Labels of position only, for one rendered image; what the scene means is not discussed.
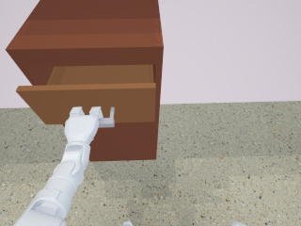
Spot cabinet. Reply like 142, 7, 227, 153
6, 0, 164, 162

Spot handle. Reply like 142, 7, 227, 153
98, 106, 115, 128

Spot drawer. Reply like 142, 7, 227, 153
16, 64, 156, 125

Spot robot left upper arm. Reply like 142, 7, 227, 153
18, 209, 67, 226

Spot left robot hand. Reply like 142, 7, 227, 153
64, 106, 103, 145

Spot robot left forearm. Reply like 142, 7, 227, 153
13, 141, 90, 226

